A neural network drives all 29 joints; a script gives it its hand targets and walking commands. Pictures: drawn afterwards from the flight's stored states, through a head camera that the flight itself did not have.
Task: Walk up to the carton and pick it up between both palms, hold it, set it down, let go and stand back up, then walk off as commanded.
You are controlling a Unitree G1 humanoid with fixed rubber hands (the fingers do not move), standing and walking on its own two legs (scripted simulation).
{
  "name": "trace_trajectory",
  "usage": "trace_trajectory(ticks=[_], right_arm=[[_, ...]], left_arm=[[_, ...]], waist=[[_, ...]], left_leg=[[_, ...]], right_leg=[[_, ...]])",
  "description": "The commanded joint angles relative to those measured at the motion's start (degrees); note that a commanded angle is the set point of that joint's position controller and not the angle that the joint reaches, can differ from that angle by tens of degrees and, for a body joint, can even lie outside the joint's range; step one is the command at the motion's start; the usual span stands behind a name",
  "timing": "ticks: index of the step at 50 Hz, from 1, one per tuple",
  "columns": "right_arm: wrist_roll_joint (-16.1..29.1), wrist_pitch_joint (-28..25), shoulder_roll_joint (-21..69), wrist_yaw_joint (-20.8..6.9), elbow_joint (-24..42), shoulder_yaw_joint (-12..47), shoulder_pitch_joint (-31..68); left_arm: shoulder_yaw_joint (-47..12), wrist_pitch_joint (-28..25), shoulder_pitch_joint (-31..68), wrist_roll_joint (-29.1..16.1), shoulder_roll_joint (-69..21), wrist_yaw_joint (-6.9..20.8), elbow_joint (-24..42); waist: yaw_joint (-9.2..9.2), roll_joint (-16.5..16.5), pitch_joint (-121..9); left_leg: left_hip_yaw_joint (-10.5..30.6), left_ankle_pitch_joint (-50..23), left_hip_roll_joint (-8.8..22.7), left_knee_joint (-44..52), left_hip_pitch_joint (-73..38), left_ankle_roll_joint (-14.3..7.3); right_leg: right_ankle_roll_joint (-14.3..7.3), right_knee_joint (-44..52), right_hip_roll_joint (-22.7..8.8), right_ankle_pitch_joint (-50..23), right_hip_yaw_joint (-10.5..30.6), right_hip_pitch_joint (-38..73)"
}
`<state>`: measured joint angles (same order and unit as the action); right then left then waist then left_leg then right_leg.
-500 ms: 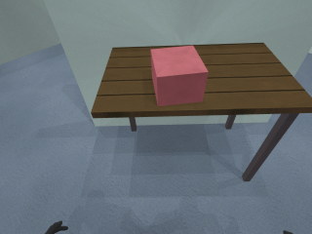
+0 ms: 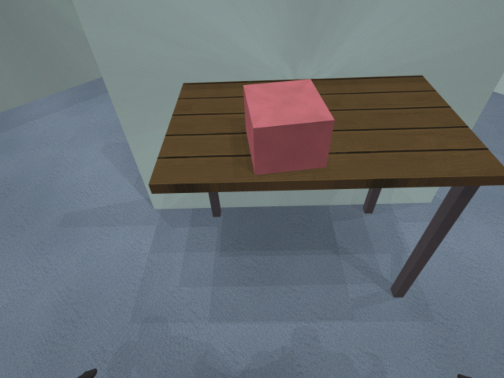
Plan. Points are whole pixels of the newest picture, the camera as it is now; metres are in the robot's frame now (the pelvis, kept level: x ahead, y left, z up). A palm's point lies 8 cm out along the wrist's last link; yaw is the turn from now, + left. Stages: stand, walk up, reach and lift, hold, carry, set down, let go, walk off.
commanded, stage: stand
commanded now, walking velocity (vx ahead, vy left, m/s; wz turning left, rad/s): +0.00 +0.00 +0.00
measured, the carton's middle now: (283, 125) +0.73 +0.00 +0.02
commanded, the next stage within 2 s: none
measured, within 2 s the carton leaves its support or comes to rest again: neither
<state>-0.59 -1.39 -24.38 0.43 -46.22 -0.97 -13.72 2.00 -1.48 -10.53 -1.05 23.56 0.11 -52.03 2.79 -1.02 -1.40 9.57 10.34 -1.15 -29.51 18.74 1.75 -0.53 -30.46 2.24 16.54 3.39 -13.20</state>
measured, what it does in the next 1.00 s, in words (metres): stands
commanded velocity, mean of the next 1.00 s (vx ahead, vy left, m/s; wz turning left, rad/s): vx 0.00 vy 0.00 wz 0.00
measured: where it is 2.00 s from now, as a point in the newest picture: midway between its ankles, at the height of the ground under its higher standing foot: outside the picture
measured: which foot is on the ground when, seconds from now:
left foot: down 0.00-1.00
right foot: down 0.00-1.00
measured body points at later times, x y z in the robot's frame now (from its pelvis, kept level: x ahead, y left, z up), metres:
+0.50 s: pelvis +0.00 +0.00 +0.00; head -0.01 +0.00 +0.45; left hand +0.10 +0.33 -0.10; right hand +0.13 -0.32 -0.09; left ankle +0.07 +0.15 -0.73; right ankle +0.00 -0.12 -0.73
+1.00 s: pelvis +0.00 +0.00 +0.00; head +0.00 +0.00 +0.45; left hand +0.10 +0.33 -0.10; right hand +0.13 -0.31 -0.09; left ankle +0.07 +0.15 -0.73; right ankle +0.00 -0.12 -0.73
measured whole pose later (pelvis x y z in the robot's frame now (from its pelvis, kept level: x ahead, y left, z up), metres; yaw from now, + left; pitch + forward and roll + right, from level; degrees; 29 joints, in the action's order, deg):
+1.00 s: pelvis +0.00 +0.00 +0.00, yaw +0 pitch +0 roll -1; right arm -0.6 -1.5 -23.7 0.4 -47.0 -1.0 -13.7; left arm 2.0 -1.6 -9.5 -1.0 23.5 0.1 -53.9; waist 2.8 -1.0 -2.0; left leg 9.6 9.9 -1.0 -28.6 18.7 1.7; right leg -0.5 -28.8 2.2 15.9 3.4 -12.8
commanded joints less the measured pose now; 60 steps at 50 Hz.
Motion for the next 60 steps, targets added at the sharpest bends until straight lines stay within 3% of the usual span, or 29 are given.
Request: trace_trajectory(ticks=[1, 5, 7, 10, 12, 14, 22, 24, 25, 26, 27, 29, 32, 33, 36, 37, 38, 41, 46, 48, 50, 52, 53, 55, 56, 57, 58, 59, 60], right_arm=[[0.0, -1.4, -8.8, -0.6, -0.7, -1.7, 2.5], [-0.5, -1.3, -8.9, -0.5, -0.5, -1.9, 4.0], [-0.1, -1.0, -9.5, 0.0, -0.6, -2.2, 3.2], [-0.7, -1.3, -9.8, -0.2, -1.0, -2.0, 3.1], [-0.5, -1.1, -9.4, -0.2, -1.0, -1.9, 3.7], [-0.9, -0.8, -9.8, -0.1, -1.3, -1.8, 4.0], [-0.6, -1.0, -9.1, 0.0, -1.4, -2.0, 3.8], [-0.4, -1.1, -9.4, 0.1, -1.3, -2.1, 4.0], [-0.5, -1.1, -9.7, -0.2, -1.2, -2.3, 4.3], [0.0, -1.0, -9.1, -0.1, -1.5, -2.1, 3.6], [-0.4, -0.8, -8.7, -0.2, -1.3, -2.0, 4.5], [-0.5, -1.1, -8.8, -0.1, -0.7, -1.8, 4.4], [-0.2, -1.1, -8.8, 0.0, -1.6, -1.6, 2.0], [-0.5, -0.6, -9.5, 0.1, -2.0, -1.9, 3.7], [-0.4, -1.1, -8.8, -0.2, -1.3, -1.5, 2.8], [-0.7, -1.1, -9.1, -0.3, -1.3, -1.6, 2.7], [-0.9, -1.0, -8.3, -0.1, -1.1, -1.7, 4.1], [-0.9, -1.1, -8.5, -0.1, -1.4, -1.7, 3.9], [0.0, -0.8, -8.8, 0.1, -1.4, -1.9, 4.5], [-0.5, -1.3, -8.0, 0.0, -1.4, -2.0, 3.5], [-1.0, -1.0, -10.0, -0.1, -1.9, -2.2, 4.4], [-0.7, -0.8, -7.9, -0.2, -1.5, -1.7, 3.9], [-0.2, -0.6, -7.0, -0.1, -1.7, -1.6, 2.8], [-0.5, -1.0, -7.8, 0.3, -1.7, -1.8, 2.8], [-0.7, -0.8, -8.3, 0.3, -1.9, -1.9, 4.2], [-0.9, -1.2, -8.0, 0.2, -1.1, -1.9, 4.5], [-0.8, -1.3, -9.0, 0.2, -1.3, -2.2, 1.7], [-0.9, -1.4, -8.5, 0.3, -2.2, -1.9, 2.7], [-0.9, -1.6, -8.3, 0.0, -1.2, -1.9, 3.0]], left_arm=[[0.9, -1.5, 4.3, 2.4, 11.6, 0.2, 1.0], [0.8, -1.8, 4.2, 1.7, 9.8, 0.1, 0.2], [1.1, -1.2, 3.7, 2.6, 11.0, 0.2, 0.3], [0.4, -1.0, 2.6, 1.8, 9.4, 0.0, -0.7], [0.9, -1.1, 6.2, 2.8, 10.1, 0.0, 0.0], [1.0, -0.8, 2.4, 2.3, 9.6, -0.1, -1.2], [0.8, -1.0, 3.2, 2.3, 9.4, 0.0, -0.9], [1.0, -1.3, 4.3, 2.5, 10.9, 0.3, -0.9], [0.6, -0.9, 4.3, 2.4, 9.4, 0.0, -1.2], [0.9, -1.0, 3.7, 2.5, 10.6, 0.2, -1.2], [0.7, -1.2, 5.8, 2.5, 10.1, 0.0, -0.3], [1.2, -1.2, 5.1, 2.4, 11.6, 0.0, -0.3], [1.1, -0.9, 3.7, 2.0, 10.8, 0.2, -1.1], [0.6, -1.2, 3.0, 2.4, 10.5, 0.2, -1.7], [0.6, -0.8, 4.3, 2.2, 10.0, 0.0, -1.2], [0.7, -1.1, 2.2, 1.8, 9.5, -0.1, -1.6], [0.5, -0.9, 5.2, 2.6, 9.4, -0.1, -1.2], [1.2, -0.6, 4.1, 2.6, 11.0, 0.1, -1.9], [1.0, -0.9, 5.3, 2.4, 11.3, 0.0, -1.2], [0.8, -0.8, 5.6, 2.3, 10.2, -0.3, -0.3], [0.9, -0.7, 4.4, 2.3, 10.1, -0.2, -0.7], [1.5, -0.5, 5.3, 2.4, 10.9, 0.0, -0.7], [1.2, -0.6, 5.0, 2.5, 11.1, 0.1, -0.7], [1.0, -0.7, 4.7, 2.6, 11.2, 0.2, -0.9], [1.0, -1.0, 4.1, 2.6, 10.3, 0.2, -0.6], [1.1, -0.8, 4.6, 2.2, 9.7, 0.1, -1.2], [1.1, -0.6, 3.9, 2.1, 10.2, 0.0, -1.0], [0.9, -0.6, 3.2, 2.2, 9.8, -0.1, -1.6], [1.1, -0.8, 4.6, 2.5, 10.5, -0.2, -1.2]], waist=[[-3.60, 0.2, -1.9], [-2.78, -0.5, -4.1], [-3.57, 2.2, -1.9], [-2.94, 0.3, -0.5], [-4.03, 1.0, 2.0], [-2.78, -0.3, -2.6], [-2.75, -0.7, 0.1], [-2.86, 4.0, -1.2], [-2.64, 1.6, -2.5], [-2.92, 3.0, -1.4], [-3.60, 0.1, -2.7], [-2.79, 2.9, -1.2], [-2.87, 2.3, -2.8], [-3.35, -0.3, -0.8], [-2.56, 2.7, -1.9], [-2.32, -1.5, -1.8], [-3.09, 2.5, -0.6], [-3.11, -0.8, -0.7], [-3.56, 2.6, -1.1], [-2.82, 2.8, -1.9], [-2.60, -1.2, -1.4], [-3.01, 0.5, 0.1], [-3.13, 3.6, -0.6], [-3.31, 2.5, -1.6], [-1.87, 1.0, -0.9], [-2.15, 2.4, -1.3], [-2.98, 0.4, -0.5], [-1.99, 1.1, -0.9], [-3.08, 0.1, -3.9]], left_leg=[[2.9, -1.5, 5.0, 6.4, -7.8, -4.4], [3.1, -4.5, 5.3, 4.9, -8.1, -4.6], [2.4, -2.1, 4.8, 5.2, -7.3, -4.2], [2.9, -0.2, 5.1, 6.6, -6.3, -4.1], [3.7, 4.6, 5.3, 7.6, -4.9, -4.3], [4.5, 6.2, 5.6, 7.8, -5.8, -4.6], [3.4, 1.0, 5.0, 6.9, -5.2, -4.3], [2.5, -2.2, 4.8, 5.8, -6.3, -3.8], [2.1, -2.0, 4.7, 4.5, -8.6, -3.9], [1.8, -2.2, 4.3, 4.7, -7.9, -3.7], [1.3, -2.1, 4.4, 3.9, -8.7, -4.0], [1.7, -4.8, 5.1, 4.6, -6.8, -4.1], [1.8, -2.6, 4.4, 4.9, -7.2, -3.7], [2.1, -2.6, 4.7, 5.4, -8.0, -4.3], [3.4, -0.7, 5.3, 6.2, -5.9, -4.5], [2.5, 0.4, 5.1, 5.8, -7.4, -4.7], [2.6, 1.1, 4.9, 6.0, -6.1, -4.6], [2.7, 1.5, 4.8, 6.5, -6.1, -4.2], [1.9, -2.8, 5.0, 5.3, -7.9, -4.1], [1.9, -4.2, 4.6, 4.6, -7.4, -3.9], [2.4, -2.3, 5.2, 5.1, -7.8, -4.4], [1.5, -0.3, 4.6, 4.8, -5.7, -4.5], [2.0, 0.6, 4.8, 5.7, -5.4, -4.6], [0.9, -3.4, 4.6, 5.4, -7.3, -4.0], [1.8, -4.1, 4.8, 5.6, -6.9, -4.4], [2.1, -5.8, 5.1, 5.1, -6.8, -4.1], [1.7, -6.0, 4.4, 4.6, -6.7, -3.9], [2.4, -4.5, 5.3, 5.3, -8.0, -4.4], [2.1, -4.5, 5.2, 5.2, -8.3, -4.5]], right_leg=[[-2.7, 8.9, -7.9, -3.7, 8.0, 0.6], [-2.4, 8.1, -7.0, -5.2, 6.9, 2.2], [-2.5, 10.1, -7.3, -3.9, 7.1, 0.2], [-2.4, 9.8, -7.8, -4.0, 7.5, -0.2], [-2.5, 9.9, -6.7, -0.2, 6.6, -1.9], [-2.6, 9.3, -6.6, -0.1, 6.6, 1.6], [-2.1, 9.0, -7.2, -3.3, 6.7, 0.6], [-2.2, 10.3, -7.5, -2.4, 7.0, 1.2], [-2.5, 10.6, -8.0, -3.2, 7.9, -0.7], [-2.5, 10.6, -7.9, -3.0, 7.6, 0.4], [-2.5, 10.7, -8.2, -3.2, 8.0, -0.1], [-2.6, 10.0, -8.1, -4.0, 8.3, 0.6], [-2.3, 10.1, -7.8, -2.7, 7.5, 1.8], [-2.4, 10.1, -7.5, -3.2, 7.9, -1.1], [-1.9, 8.6, -7.3, -1.6, 6.6, 1.2], [-2.5, 9.7, -8.0, -1.0, 8.6, 0.4], [-2.2, 9.9, -7.2, -0.8, 7.1, -0.1], [-2.3, 10.9, -7.3, 0.9, 7.6, -0.7], [-2.8, 11.7, -8.9, -3.6, 8.6, -0.1], [-2.0, 9.5, -7.6, -5.7, 6.9, 1.2], [-1.8, 10.0, -6.9, -2.1, 6.8, 0.0], [-2.0, 11.0, -7.4, 0.8, 7.4, -0.1], [-2.4, 11.0, -8.0, 1.6, 7.7, 0.8], [-2.3, 11.4, -8.3, 0.1, 8.1, 1.4], [-2.1, 10.2, -7.4, -2.7, 7.3, 1.4], [-1.6, 9.7, -7.4, -4.9, 6.9, 2.1], [-2.1, 9.8, -7.2, -4.8, 7.0, 1.3], [-2.3, 9.4, -7.0, -4.1, 7.0, 0.7], [-2.4, 9.3, -7.6, -4.2, 7.2, 1.6]])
